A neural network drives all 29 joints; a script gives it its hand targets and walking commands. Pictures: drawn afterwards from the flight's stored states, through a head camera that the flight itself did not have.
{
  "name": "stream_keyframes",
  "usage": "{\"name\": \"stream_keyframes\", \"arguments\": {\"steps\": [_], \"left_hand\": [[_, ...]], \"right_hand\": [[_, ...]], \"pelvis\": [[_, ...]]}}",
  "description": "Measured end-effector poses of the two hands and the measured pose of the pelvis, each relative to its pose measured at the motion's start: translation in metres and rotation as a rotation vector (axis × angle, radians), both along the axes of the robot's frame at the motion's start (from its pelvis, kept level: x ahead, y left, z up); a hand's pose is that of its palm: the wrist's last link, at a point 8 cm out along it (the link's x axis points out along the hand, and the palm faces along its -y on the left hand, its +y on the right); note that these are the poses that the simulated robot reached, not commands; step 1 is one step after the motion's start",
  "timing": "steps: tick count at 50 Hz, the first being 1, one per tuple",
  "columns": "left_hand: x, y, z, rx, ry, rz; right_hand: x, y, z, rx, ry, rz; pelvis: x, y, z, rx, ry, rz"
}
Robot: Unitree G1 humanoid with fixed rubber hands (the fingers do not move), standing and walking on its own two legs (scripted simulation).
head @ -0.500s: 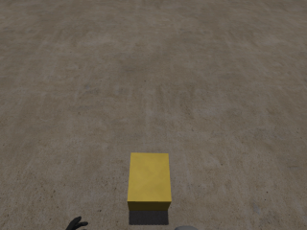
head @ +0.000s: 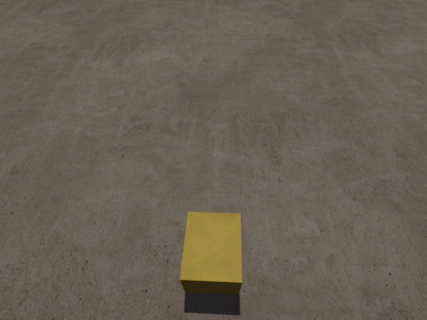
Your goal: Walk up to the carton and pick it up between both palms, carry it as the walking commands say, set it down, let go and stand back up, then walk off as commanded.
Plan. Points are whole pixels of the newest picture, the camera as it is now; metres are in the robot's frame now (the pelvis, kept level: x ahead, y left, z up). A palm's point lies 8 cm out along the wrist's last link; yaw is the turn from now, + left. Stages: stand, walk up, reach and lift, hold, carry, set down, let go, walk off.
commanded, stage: walk up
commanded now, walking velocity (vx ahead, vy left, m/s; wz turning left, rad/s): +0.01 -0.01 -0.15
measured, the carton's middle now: (213, 252) +0.46 +0.03 -0.67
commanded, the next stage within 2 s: stand in 1.40 s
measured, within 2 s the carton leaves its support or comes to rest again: neither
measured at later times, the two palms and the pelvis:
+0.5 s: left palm out of the picture +0.04 +0.24 -0.14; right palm out of the picture -0.03 -0.22 -0.14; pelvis -0.01 +0.01 +0.00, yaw -3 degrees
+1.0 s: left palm out of the picture +0.03 +0.24 -0.14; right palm out of the picture -0.03 -0.23 -0.15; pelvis +0.00 +0.01 +0.00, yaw -4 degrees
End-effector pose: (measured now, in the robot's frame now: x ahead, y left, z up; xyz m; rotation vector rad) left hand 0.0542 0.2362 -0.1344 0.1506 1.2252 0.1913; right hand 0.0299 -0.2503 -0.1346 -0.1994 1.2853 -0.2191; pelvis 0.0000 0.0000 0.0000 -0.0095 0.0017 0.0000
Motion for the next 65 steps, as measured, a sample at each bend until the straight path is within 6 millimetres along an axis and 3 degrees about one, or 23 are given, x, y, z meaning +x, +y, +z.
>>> {"name": "stream_keyframes", "arguments": {"steps": [4, 9, 16, 24, 58, 65], "left_hand": [[-0.016, 0.002, -0.002, -0.009, 0.031, 0.008], [-0.024, 0.002, -0.003, -0.018, 0.054, -0.004], [-0.023, 0.003, -0.003, -0.003, 0.069, -0.024], [-0.015, 0.005, -0.003, 0.001, 0.060, -0.042], [-0.016, 0.012, -0.007, 0.011, 0.097, -0.066], [-0.010, 0.007, -0.010, 0.031, 0.098, -0.087]], "right_hand": [[-0.001, -0.001, 0.004, -0.009, -0.012, 0.003], [-0.021, 0.006, 0.002, 0.005, 0.027, -0.021], [-0.048, 0.016, -0.006, 0.032, 0.086, -0.062], [-0.063, 0.025, -0.008, 0.048, 0.115, -0.086], [-0.052, 0.022, -0.008, 0.033, 0.091, -0.118], [-0.052, 0.014, -0.020, 0.044, 0.089, -0.140]], "pelvis": [[-0.003, 0.001, 0.001, 0.004, 0.001, -0.010], [-0.003, 0.004, 0.002, 0.009, -0.001, -0.022], [-0.005, 0.006, 0.000, 0.010, -0.001, -0.035], [-0.007, 0.008, -0.001, 0.011, 0.002, -0.047], [-0.004, 0.012, -0.003, 0.007, 0.007, -0.079], [0.000, 0.005, -0.011, 0.025, -0.012, -0.093]]}}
